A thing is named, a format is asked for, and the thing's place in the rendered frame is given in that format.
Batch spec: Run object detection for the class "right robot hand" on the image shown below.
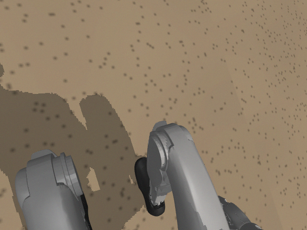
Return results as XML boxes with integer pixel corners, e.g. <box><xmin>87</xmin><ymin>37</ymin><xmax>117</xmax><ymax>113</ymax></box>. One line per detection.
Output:
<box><xmin>218</xmin><ymin>196</ymin><xmax>251</xmax><ymax>230</ymax></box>

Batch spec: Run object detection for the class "left robot foot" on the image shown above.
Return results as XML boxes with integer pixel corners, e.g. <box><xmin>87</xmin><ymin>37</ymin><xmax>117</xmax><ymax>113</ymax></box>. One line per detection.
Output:
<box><xmin>80</xmin><ymin>193</ymin><xmax>92</xmax><ymax>230</ymax></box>

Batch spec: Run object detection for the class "right robot foot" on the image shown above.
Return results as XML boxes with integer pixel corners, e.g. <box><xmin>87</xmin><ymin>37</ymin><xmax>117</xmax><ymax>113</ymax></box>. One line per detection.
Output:
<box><xmin>134</xmin><ymin>157</ymin><xmax>165</xmax><ymax>216</ymax></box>

